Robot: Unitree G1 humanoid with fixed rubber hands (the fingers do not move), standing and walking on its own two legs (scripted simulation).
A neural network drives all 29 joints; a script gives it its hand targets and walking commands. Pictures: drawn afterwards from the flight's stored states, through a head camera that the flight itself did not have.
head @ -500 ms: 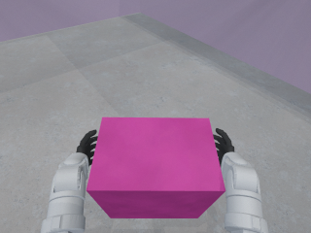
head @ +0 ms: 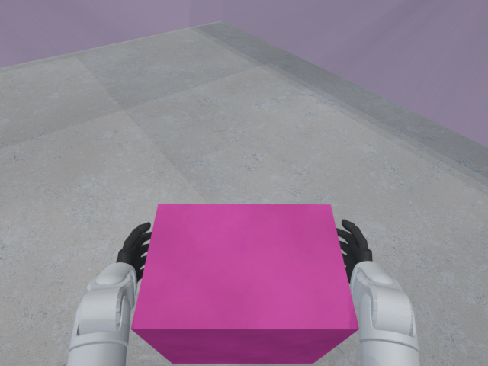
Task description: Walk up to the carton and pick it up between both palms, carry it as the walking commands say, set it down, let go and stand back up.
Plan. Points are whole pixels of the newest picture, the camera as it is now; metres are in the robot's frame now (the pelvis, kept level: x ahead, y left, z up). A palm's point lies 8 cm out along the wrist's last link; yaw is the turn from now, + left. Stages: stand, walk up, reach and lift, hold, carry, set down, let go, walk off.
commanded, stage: reach and lift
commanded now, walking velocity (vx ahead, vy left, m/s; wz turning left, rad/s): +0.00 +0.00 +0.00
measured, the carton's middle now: (243, 292) +0.25 +0.00 -0.03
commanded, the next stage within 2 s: hold in 0.46 s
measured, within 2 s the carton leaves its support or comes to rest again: neither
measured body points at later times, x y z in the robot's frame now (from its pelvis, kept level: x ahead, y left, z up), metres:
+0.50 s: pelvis +0.00 +0.00 +0.00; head -0.02 +0.00 +0.45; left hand +0.29 +0.19 +0.03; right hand +0.29 -0.19 +0.04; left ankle +0.00 +0.13 -0.75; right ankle +0.00 -0.12 -0.75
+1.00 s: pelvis -0.01 +0.00 +0.00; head -0.03 +0.00 +0.45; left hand +0.27 +0.19 +0.03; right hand +0.27 -0.19 +0.04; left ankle +0.00 +0.13 -0.75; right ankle +0.00 -0.11 -0.75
